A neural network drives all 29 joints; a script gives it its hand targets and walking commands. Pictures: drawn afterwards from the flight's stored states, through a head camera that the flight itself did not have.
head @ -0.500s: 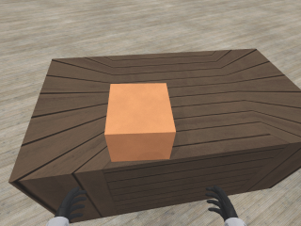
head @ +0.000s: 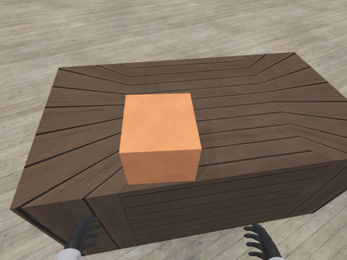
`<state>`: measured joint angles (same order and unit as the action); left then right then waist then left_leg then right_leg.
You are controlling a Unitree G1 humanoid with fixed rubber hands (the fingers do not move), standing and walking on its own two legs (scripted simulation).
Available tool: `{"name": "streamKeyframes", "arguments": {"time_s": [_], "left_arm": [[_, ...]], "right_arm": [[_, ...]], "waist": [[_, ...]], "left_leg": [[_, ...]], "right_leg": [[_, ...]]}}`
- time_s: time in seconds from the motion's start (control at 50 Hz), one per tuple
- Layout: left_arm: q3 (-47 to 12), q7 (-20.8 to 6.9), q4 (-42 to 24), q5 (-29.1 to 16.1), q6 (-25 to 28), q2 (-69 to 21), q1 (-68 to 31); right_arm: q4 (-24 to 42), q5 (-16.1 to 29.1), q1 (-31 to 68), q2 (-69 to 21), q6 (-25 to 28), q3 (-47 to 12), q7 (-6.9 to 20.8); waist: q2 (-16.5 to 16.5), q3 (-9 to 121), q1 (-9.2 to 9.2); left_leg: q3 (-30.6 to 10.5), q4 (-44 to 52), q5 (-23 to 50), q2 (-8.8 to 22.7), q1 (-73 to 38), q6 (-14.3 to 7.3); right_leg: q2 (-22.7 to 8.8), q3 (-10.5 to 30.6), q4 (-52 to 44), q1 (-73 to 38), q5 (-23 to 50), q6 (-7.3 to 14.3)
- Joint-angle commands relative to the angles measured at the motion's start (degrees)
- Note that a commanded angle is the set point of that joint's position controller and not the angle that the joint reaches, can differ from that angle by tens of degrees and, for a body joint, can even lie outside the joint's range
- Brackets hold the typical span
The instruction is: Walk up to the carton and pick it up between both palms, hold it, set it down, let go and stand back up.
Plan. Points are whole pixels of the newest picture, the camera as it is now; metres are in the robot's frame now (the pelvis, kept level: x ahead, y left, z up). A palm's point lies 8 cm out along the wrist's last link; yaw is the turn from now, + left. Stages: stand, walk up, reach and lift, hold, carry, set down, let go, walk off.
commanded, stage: stand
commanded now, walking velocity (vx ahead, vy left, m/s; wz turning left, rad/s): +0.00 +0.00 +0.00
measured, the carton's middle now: (160, 137) +0.48 +0.04 -0.05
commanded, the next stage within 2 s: none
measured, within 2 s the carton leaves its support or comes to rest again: neither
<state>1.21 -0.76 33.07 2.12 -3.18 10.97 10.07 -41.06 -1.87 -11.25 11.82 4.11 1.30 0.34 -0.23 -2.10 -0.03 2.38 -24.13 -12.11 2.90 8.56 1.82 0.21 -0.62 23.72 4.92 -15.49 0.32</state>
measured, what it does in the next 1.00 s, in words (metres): stands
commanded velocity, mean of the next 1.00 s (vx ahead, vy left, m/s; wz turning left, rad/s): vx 0.00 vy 0.00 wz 0.00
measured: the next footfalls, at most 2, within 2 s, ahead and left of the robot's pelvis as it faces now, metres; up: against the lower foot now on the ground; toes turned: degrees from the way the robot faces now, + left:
none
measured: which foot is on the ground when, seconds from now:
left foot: down 0.00-1.00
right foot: down 0.00-1.00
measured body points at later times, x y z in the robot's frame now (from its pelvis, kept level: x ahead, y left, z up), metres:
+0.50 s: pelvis +0.00 +0.00 +0.00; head +0.00 +0.00 +0.45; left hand +0.03 +0.25 -0.14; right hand +0.04 -0.24 -0.15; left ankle +0.01 +0.14 -0.74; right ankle -0.03 -0.11 -0.74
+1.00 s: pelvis +0.00 -0.01 +0.00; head +0.00 -0.01 +0.45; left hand -0.03 +0.21 -0.16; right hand -0.01 -0.22 -0.16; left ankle +0.01 +0.14 -0.74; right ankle -0.03 -0.11 -0.74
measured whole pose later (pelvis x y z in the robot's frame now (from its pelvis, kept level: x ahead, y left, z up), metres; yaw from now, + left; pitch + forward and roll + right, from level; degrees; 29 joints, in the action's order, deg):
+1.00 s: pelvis +0.00 -0.01 +0.00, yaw +3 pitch -2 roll +0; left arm 2.3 2.3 61.6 0.8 0.6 7.2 20.5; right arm -63.1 -1.5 -19.6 7.0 -0.3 1.0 -2.0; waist -0.8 -0.8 0.2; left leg -1.1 -24.9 -12.0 2.3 10.8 2.2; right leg -0.1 -3.6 23.4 5.3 -16.1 0.8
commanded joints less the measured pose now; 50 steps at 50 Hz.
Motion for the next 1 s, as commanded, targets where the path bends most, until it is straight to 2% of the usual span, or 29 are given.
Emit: {"name": "streamKeyframes", "arguments": {"time_s": [0.0,0.04,0.14,0.18,0.2,0.22,0.3,0.34,0.48,0.52,0.58,0.62,0.68,0.72,0.74,0.78,0.86,0.88,0.94,0.98], "left_arm": [[2.86,0.15,-1.95,0.36,4.64,6.62,0.69],[2.47,0.15,-0.64,0.01,4.49,5.73,2.34],[2.51,0.75,2.62,-0.35,4.72,6.86,4.43],[2.70,0.99,3.74,-0.40,4.88,7.05,5.41],[2.83,1.10,4.47,-0.35,4.97,7.57,6.04],[2.79,1.17,5.14,-0.39,4.97,7.42,6.49],[2.93,1.50,8.25,-0.66,5.22,7.31,8.74],[2.92,1.69,9.91,-0.73,5.14,7.02,10.38],[2.95,2.10,14.86,-0.83,5.03,6.13,11.96],[2.67,2.30,16.46,-0.92,5.00,4.94,13.03],[3.09,2.52,18.45,-1.18,5.21,5.65,14.08],[3.14,2.56,19.45,-1.20,5.17,5.41,14.14],[2.92,2.73,21.37,-0.91,4.80,4.57,13.76],[2.59,2.83,22.46,-1.09,4.72,3.69,14.02],[2.55,3.00,23.58,-1.30,4.59,3.59,14.82],[2.57,3.02,24.08,-1.22,4.51,3.55,14.85],[1.99,3.19,26.07,-1.37,4.35,1.60,14.76],[1.96,3.12,26.59,-1.32,4.21,1.83,14.73],[1.91,3.40,27.76,-1.28,4.13,1.27,15.53],[2.00,3.37,28.08,-1.43,4.24,1.49,15.63]], "right_arm": [[1.91,0.00,-2.54,7.66,-3.50,2.43,0.52],[1.33,-0.10,-1.64,7.61,-3.13,2.66,1.16],[-0.81,-0.07,-5.40,6.76,-3.09,2.64,1.08],[-1.80,-0.11,-6.27,7.00,-3.21,2.72,0.87],[-1.93,-0.11,-7.18,6.76,-3.11,2.72,0.88],[-2.49,-0.22,-7.17,7.35,-3.11,2.92,0.78],[-4.73,-0.16,-9.17,6.91,-3.11,2.98,0.06],[-6.07,0.02,-10.92,6.22,-3.17,2.94,-0.15],[-10.41,0.02,-12.33,5.04,-3.53,2.49,-1.05],[-11.26,0.05,-11.72,4.97,-3.62,2.53,-1.24],[-13.20,0.29,-12.69,3.70,-3.40,2.02,-1.39],[-14.40,0.23,-11.84,3.75,-3.60,2.07,-1.62],[-15.99,0.35,-11.97,2.60,-3.72,1.67,-1.86],[-17.13,0.32,-12.75,2.16,-3.92,1.52,-2.06],[-17.75,0.33,-13.21,1.61,-3.92,1.37,-2.04],[-18.53,0.37,-12.69,1.62,-3.91,1.02,-2.31],[-20.24,0.60,-13.12,1.07,-4.04,0.70,-2.36],[-20.39,0.60,-12.89,1.00,-4.01,0.61,-2.37],[-21.45,0.30,-12.49,0.66,-4.07,0.51,-2.52],[-22.35,0.61,-13.00,0.04,-4.10,0.18,-2.63]], "waist": [[1.37,5.31,-0.34],[0.32,5.56,-1.12],[0.37,2.28,-0.27],[-0.89,1.96,-0.51],[0.33,2.73,0.03],[-0.96,2.02,-0.22],[-0.04,2.09,-0.11],[-1.09,-0.10,0.06],[0.12,-3.13,0.00],[-0.68,-2.63,-0.16],[0.08,-0.42,-0.28],[0.01,-1.95,-0.45],[-1.73,-3.02,-0.11],[-0.70,-3.68,0.07],[0.62,-2.79,0.34],[-1.43,-3.81,-0.31],[-0.79,-4.28,0.25],[-0.47,-5.00,0.39],[0.28,-4.94,0.03],[-0.39,-4.26,-0.19]], "left_leg": [[-3.59,0.28,12.35,3.76,4.11,-0.13],[-3.51,-0.19,10.52,2.93,3.89,-0.21],[-4.63,0.10,8.18,2.75,5.11,-0.04],[-5.12,0.51,7.75,2.51,5.16,-0.42],[-4.96,0.44,8.08,2.54,4.41,-0.49],[-5.28,0.50,8.39,2.54,5.17,-0.60],[-5.63,0.79,7.89,2.52,3.36,-1.11],[-5.66,1.35,7.51,2.36,4.05,-0.93],[-6.06,2.31,7.00,2.27,4.72,-1.27],[-6.03,2.46,7.58,2.28,4.02,-1.34],[-6.16,2.33,9.52,2.37,2.63,-1.67],[-5.87,2.43,9.28,2.20,2.79,-1.35],[-5.58,2.64,9.08,2.22,2.90,-1.28],[-5.68,2.31,9.76,2.21,3.18,-1.42],[-5.60,2.54,8.82,2.07,2.75,-1.41],[-5.78,2.99,9.53,2.13,3.48,-1.39],[-5.65,2.85,9.16,2.00,3.37,-1.29],[-5.69,2.97,8.45,1.92,2.88,-1.39],[-6.00,3.35,8.06,2.06,3.75,-1.39],[-5.94,3.29,8.12,1.89,3.29,-1.33]], "right_leg": [[-5.42,3.95,-2.10,1.61,14.23,-0.39],[-5.35,4.20,-2.17,3.28,14.65,-0.17],[-5.50,4.39,-4.01,6.95,9.09,0.72],[-5.27,4.42,-4.49,6.48,7.55,0.76],[-5.31,4.15,-4.62,6.77,7.65,0.84],[-5.29,4.18,-4.66,6.63,7.22,0.88],[-5.13,3.74,-5.43,7.15,6.62,1.20],[-5.17,4.03,-5.78,7.95,6.03,1.22],[-5.24,3.47,-7.02,7.54,5.45,1.56],[-5.56,3.61,-7.34,6.89,6.80,1.79],[-5.64,2.94,-6.47,4.82,9.67,1.81],[-5.58,2.87,-6.74,5.72,8.99,1.71],[-5.70,2.61,-6.77,5.89,8.96,1.66],[-5.64,2.55,-6.70,5.62,10.00,1.84],[-5.37,2.28,-6.93,5.58,8.68,1.66],[-5.49,2.27,-6.57,4.78,8.55,1.72],[-5.45,2.03,-6.69,5.26,9.02,1.74],[-5.36,2.06,-7.22,6.74,7.11,1.65],[-5.25,1.89,-6.95,5.46,6.37,1.53],[-5.32,1.95,-6.87,5.20,6.09,1.62]]}}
